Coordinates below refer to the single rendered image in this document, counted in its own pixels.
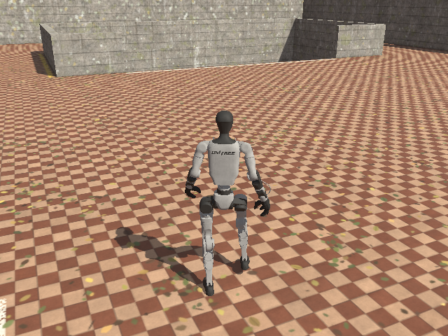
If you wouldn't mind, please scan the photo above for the right robot hand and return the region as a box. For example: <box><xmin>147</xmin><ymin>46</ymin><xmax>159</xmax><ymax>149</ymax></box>
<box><xmin>254</xmin><ymin>198</ymin><xmax>270</xmax><ymax>216</ymax></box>

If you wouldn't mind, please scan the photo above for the left robot hand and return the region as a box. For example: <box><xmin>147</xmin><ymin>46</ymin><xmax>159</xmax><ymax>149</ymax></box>
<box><xmin>185</xmin><ymin>186</ymin><xmax>201</xmax><ymax>198</ymax></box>

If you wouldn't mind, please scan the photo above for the left robot forearm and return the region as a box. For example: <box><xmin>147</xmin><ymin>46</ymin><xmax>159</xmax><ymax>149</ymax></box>
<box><xmin>185</xmin><ymin>168</ymin><xmax>197</xmax><ymax>189</ymax></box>

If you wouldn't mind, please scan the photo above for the right robot upper arm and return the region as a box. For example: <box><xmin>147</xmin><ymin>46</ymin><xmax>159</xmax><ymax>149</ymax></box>
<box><xmin>239</xmin><ymin>141</ymin><xmax>258</xmax><ymax>181</ymax></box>

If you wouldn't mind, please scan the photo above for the robot left shin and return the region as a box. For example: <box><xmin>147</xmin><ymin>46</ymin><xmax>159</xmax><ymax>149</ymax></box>
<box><xmin>202</xmin><ymin>239</ymin><xmax>214</xmax><ymax>286</ymax></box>

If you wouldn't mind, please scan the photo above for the robot right foot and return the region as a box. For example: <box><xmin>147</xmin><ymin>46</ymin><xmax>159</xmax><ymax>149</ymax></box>
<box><xmin>240</xmin><ymin>256</ymin><xmax>250</xmax><ymax>270</ymax></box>

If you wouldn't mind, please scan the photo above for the left robot upper arm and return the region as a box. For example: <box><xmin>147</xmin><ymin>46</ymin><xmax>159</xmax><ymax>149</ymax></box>
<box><xmin>189</xmin><ymin>141</ymin><xmax>210</xmax><ymax>178</ymax></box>

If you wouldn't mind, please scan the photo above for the right robot forearm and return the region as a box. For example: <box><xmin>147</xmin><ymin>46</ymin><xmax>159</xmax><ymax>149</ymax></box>
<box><xmin>252</xmin><ymin>170</ymin><xmax>268</xmax><ymax>202</ymax></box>

